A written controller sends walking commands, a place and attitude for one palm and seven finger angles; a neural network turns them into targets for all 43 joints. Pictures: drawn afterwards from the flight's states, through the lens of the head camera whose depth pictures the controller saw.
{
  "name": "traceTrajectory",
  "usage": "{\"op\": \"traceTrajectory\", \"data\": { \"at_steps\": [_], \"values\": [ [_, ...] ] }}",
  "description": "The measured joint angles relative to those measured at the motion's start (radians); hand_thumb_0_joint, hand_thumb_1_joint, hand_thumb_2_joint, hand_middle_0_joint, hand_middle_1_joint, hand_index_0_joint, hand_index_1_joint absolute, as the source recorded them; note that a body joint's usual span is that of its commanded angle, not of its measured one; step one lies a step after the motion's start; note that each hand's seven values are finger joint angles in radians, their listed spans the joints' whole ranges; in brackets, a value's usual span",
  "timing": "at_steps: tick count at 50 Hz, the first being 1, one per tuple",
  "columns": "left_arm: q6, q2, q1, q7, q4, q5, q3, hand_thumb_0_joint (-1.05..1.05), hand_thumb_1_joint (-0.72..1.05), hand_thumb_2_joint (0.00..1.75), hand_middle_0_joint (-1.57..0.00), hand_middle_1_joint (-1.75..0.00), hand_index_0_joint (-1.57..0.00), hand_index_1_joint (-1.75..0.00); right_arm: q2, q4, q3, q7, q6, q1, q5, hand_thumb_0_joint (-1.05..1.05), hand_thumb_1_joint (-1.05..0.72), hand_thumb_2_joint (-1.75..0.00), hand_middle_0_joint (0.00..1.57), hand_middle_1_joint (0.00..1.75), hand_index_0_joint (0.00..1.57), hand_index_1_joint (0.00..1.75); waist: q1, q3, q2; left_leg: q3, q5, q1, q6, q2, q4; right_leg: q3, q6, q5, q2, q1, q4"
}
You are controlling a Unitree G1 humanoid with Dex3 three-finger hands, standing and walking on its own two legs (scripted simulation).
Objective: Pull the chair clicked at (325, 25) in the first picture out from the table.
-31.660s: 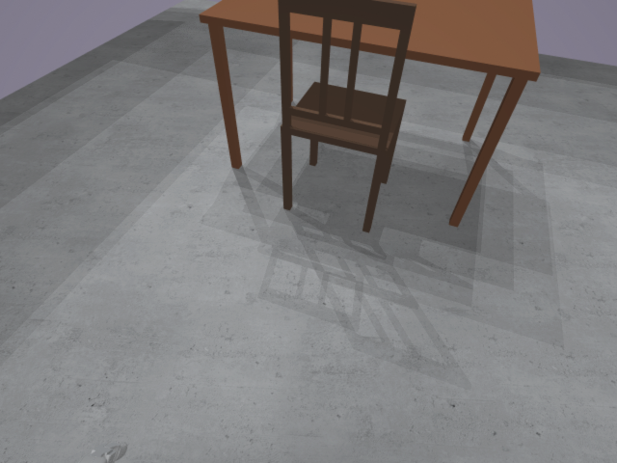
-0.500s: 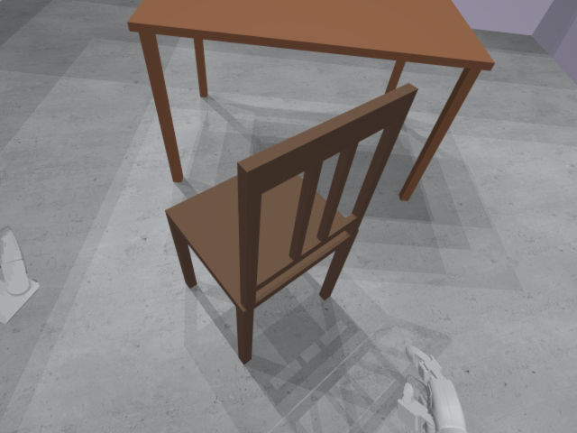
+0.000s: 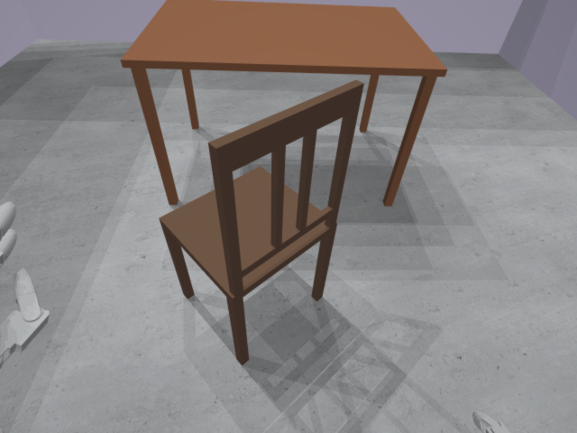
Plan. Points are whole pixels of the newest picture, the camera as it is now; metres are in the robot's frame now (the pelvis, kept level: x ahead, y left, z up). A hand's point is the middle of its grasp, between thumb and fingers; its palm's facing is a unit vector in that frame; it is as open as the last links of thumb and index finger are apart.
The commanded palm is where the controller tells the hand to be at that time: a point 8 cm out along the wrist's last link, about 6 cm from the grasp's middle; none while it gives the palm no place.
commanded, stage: stop stepping back and stand still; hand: left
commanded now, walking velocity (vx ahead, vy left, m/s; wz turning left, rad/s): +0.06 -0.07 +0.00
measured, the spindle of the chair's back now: (277, 201) +0.64 +0.04 -0.09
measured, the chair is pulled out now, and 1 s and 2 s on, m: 0.54 0.54 0.54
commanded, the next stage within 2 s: let the arm hang, fingers relaxed in 0.76 s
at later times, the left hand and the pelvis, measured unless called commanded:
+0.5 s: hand (24, 329) +0.19 +0.27 +0.15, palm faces +0.45 -0.81 -0.38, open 7.4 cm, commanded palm +0.13 +0.31 +0.18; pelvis -0.01 +0.01 +0.00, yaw +0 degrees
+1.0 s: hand (90, 413) +0.16 +0.26 -0.03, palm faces +0.15 -0.89 -0.44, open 7.4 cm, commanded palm none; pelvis -0.02 +0.02 -0.01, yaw +2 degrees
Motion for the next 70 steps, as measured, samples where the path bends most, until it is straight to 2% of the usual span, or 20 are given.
{"op": "traceTrajectory", "data": {
  "at_steps": [4, 8, 11, 15, 19, 23, 25, 29, 35, 39, 43, 44, 45, 49, 51, 56, 58, 61, 70],
  "values": [
    [-0.006, 0.015, 0.037, -0.009, -0.049, 0.011, -0.005, 0.01, 0.89, 0.9, -0.21, -0.3, -0.21, -0.3, 0.042, -0.045, 0.029, 0.012, -0.019, -0.037, -0.005, 0.01, -0.91, -0.9, 0.2, 0.3, 0.2, 0.3, -0.001, 0.03, -0.023, 0.023, 0.018, 0.009, 0.007, -0.004, 0.014, 0.023, 0.009, 0.018, -0.004, 0.007, 0.005],
    [-0.029, 0.059, 0.035, -0.015, -0.071, 0.011, 0.012, 0.01, 0.89, 0.9, -0.21, -0.3, -0.21, -0.3, 0.087, -0.068, 0.06, 0.019, -0.037, -0.059, -0.008, 0.01, -0.91, -0.9, 0.2, 0.3, 0.2, 0.3, 0.005, 0.036, -0.015, 0.021, 0.015, -0.013, 0.014, 0.001, 0.045, 0.02, 0.009, 0.03, 0.0, -0.001, 0.008],
    [-0.038, 0.066, 0.018, -0.01, -0.056, 0.009, 0.035, 0.01, 0.89, 0.9, -0.21, -0.3, -0.21, -0.3, 0.112, -0.068, 0.081, 0.022, -0.038, -0.063, -0.009, 0.01, -0.9, -0.9, 0.2, 0.3, 0.21, 0.3, 0.014, 0.029, 0.002, 0.012, 0.011, -0.032, 0.016, 0.006, 0.065, 0.021, 0.005, 0.01, 0.011, -0.011, 0.017],
    [-0.026, 0.037, -0.003, -0.005, -0.005, 0.005, 0.043, 0.01, 0.89, 0.9, -0.21, -0.3, -0.21, -0.3, 0.125, -0.054, 0.098, 0.024, -0.03, -0.056, -0.01, 0.01, -0.9, -0.9, 0.2, 0.3, 0.21, 0.3, 0.026, 0.018, 0.034, -0.007, -0.014, -0.059, 0.018, 0.014, 0.1, 0.026, -0.004, 0.006, 0.033, -0.015, 0.014],
    [-0.003, -0.011, -0.004, -0.008, 0.007, 0.005, 0.012, 0.01, 0.89, 0.9, -0.21, -0.3, -0.21, -0.3, 0.112, -0.025, 0.098, 0.027, -0.021, -0.046, -0.017, 0.01, -0.9, -0.9, 0.2, 0.3, 0.21, 0.3, 0.045, 0.017, 0.052, -0.021, -0.038, -0.082, 0.018, 0.026, 0.149, 0.023, -0.009, 0.022, 0.051, -0.013, 0.011],
    [0.012, -0.033, -0.013, -0.012, -0.011, 0.008, -0.022, 0.01, 0.89, 0.9, -0.21, -0.3, -0.21, -0.3, 0.096, 0.001, 0.09, 0.022, -0.016, -0.041, -0.023, 0.01, -0.9, -0.9, 0.2, 0.3, 0.21, 0.3, 0.053, 0.033, 0.019, -0.01, -0.038, -0.042, 0.008, 0.013, 0.116, 0.036, -0.002, 0.001, 0.037, 0.008, 0.014],
    [0.011, -0.02, -0.022, -0.01, -0.028, 0.01, -0.018, 0.01, 0.89, 0.9, -0.21, -0.3, -0.21, -0.3, 0.091, -0.007, 0.086, 0.017, -0.02, -0.047, -0.023, 0.01, -0.9, -0.9, 0.2, 0.3, 0.21, 0.3, 0.046, 0.047, 0.0, -0.001, -0.034, -0.023, 0.013, 0.003, 0.093, 0.044, 0.003, -0.006, 0.028, 0.012, 0.02],
    [-0.005, 0.037, -0.035, -0.01, -0.059, 0.008, 0.015, 0.01, 0.89, 0.9, -0.21, -0.3, -0.21, -0.3, 0.084, -0.04, 0.073, 0.018, -0.027, -0.074, -0.018, 0.01, -0.9, -0.9, 0.2, 0.3, 0.21, 0.3, 0.015, 0.076, -0.008, 0.001, -0.032, -0.009, 0.013, -0.001, 0.077, 0.047, 0.005, -0.011, 0.024, 0.02, 0.015],
    [-0.038, 0.093, 0.039, -0.023, -0.091, -0.009, 0.055, 0.01, 0.89, 0.9, -0.21, -0.3, -0.21, -0.3, 0.082, -0.083, 0.059, 0.035, -0.006, -0.113, -0.008, 0.01, -0.9, -0.9, 0.2, 0.3, 0.21, 0.3, -0.022, 0.088, 0.008, 0.005, -0.03, -0.013, 0.008, 0.01, 0.063, 0.051, 0.003, 0.006, 0.035, 0.024, -0.022],
    [-0.035, 0.098, 0.093, -0.032, -0.09, -0.016, 0.054, 0.01, 0.89, 0.9, -0.21, -0.3, -0.21, -0.3, 0.081, -0.094, 0.054, 0.033, 0.013, -0.118, -0.004, 0.01, -0.9, -0.9, 0.2, 0.3, 0.21, 0.3, -0.02, 0.089, 0.01, 0.009, -0.022, -0.014, 0.008, 0.009, 0.05, 0.055, 0.004, 0.013, 0.035, 0.019, -0.029],
    [-0.021, 0.085, 0.107, -0.032, -0.086, -0.017, 0.043, 0.01, 0.89, 0.9, -0.21, -0.3, -0.21, -0.3, 0.079, -0.091, 0.055, 0.024, 0.022, -0.11, -0.005, 0.01, -0.9, -0.9, 0.2, 0.3, 0.21, 0.3, 0.0, 0.092, 0.011, 0.008, -0.01, -0.011, 0.008, 0.006, 0.038, 0.054, 0.004, 0.02, 0.032, 0.02, -0.035],
    [-0.031, 0.082, 0.071, -0.044, -0.034, 0.001, 0.013, 0.01, 0.89, 0.9, -0.21, -0.3, -0.21, -0.3, 0.068, -0.074, 0.048, 0.038, 0.004, -0.108, -0.002, 0.01, -0.9, -0.9, 0.2, 0.3, 0.21, 0.3, 0.007, 0.087, 0.022, 0.001, -0.005, -0.031, 0.008, 0.005, 0.054, 0.043, 0.003, 0.025, 0.029, 0.001, -0.015],
    [-0.015, 0.073, 0.009, -0.066, 0.056, 0.022, -0.037, 0.01, 0.89, 0.9, -0.21, -0.3, -0.21, -0.3, 0.049, -0.051, 0.04, 0.058, -0.003, -0.11, -0.004, 0.01, -0.9, -0.9, 0.2, 0.3, 0.21, 0.3, 0.015, 0.079, 0.039, -0.008, -0.002, -0.053, 0.008, -0.001, 0.072, 0.031, 0.001, 0.026, 0.023, -0.024, 0.017],
    [0.15, -0.041, -0.184, -0.127, 0.539, 0.06, -0.212, 0.0, 0.9, 0.9, -0.2, -0.3, -0.2, -0.3, -0.006, 0.047, 0.033, 0.094, 0.047, -0.137, -0.028, 0.0, -0.9, -0.9, 0.2, 0.3, 0.21, 0.3, 0.031, 0.035, 0.088, -0.012, -0.031, -0.126, 0.027, -0.033, 0.147, 0.029, 0.015, -0.044, -0.011, -0.097, 0.111],
    [0.21, -0.102, -0.226, -0.142, 0.772, 0.069, -0.279, 0.0, 0.9, 0.9, -0.2, -0.3, -0.2, -0.3, -0.002, 0.082, 0.038, 0.096, 0.072, -0.135, -0.039, 0.0, -0.91, -0.9, 0.2, 0.3, 0.21, 0.3, 0.023, 0.036, 0.097, -0.014, -0.036, -0.129, 0.025, -0.034, 0.166, 0.027, 0.015, -0.042, -0.012, -0.101, 0.132],
    [0.262, -0.198, -0.225, -0.164, 1.141, 0.06, -0.397, 0.01, 0.91, 0.9, -0.2, -0.3, -0.19, -0.29, 0.062, 0.161, 0.063, 0.095, 0.11, -0.082, -0.048, 0.0, -0.91, -0.9, 0.2, 0.3, 0.21, 0.3, 0.009, 0.07, 0.017, -0.021, -0.016, -0.084, 0.016, -0.031, 0.135, 0.021, 0.003, -0.033, -0.009, -0.062, 0.117],
    [0.252, -0.205, -0.231, -0.137, 1.216, 0.042, -0.371, -0.01, 0.97, 0.9, -0.21, -0.3, -0.2, -0.3, 0.087, 0.199, 0.072, 0.092, 0.116, -0.054, -0.049, 0.0, -0.91, -0.9, 0.2, 0.3, 0.21, 0.3, 0.018, 0.088, -0.01, -0.03, 0.001, -0.075, 0.011, -0.021, 0.113, 0.012, 0.0, -0.009, 0.002, -0.044, 0.08],
    [0.239, -0.173, -0.24, -0.143, 1.299, 0.044, -0.374, -0.02, 1.01, 0.9, -0.21, -0.3, -0.21, -0.3, 0.106, 0.255, 0.077, 0.086, 0.126, -0.022, -0.05, 0.0, -0.91, -0.9, 0.2, 0.3, 0.21, 0.3, 0.032, 0.109, -0.021, -0.042, 0.028, -0.069, 0.004, -0.007, 0.081, 0.0, -0.009, 0.031, 0.017, -0.022, 0.018],
    [0.225, -0.169, -0.215, -0.147, 1.47, 0.042, -0.385, -0.01, 0.94, 0.9, -0.2, -0.3, -0.2, -0.3, 0.103, 0.345, 0.059, 0.072, 0.131, 0.041, -0.045, 0.0, -0.91, -0.9, 0.2, 0.3, 0.2, 0.3, 0.028, 0.112, 0.042, -0.038, 0.065, -0.056, 0.01, -0.009, 0.023, 0.003, -0.004, 0.078, 0.016, -0.004, -0.055]
  ]
}}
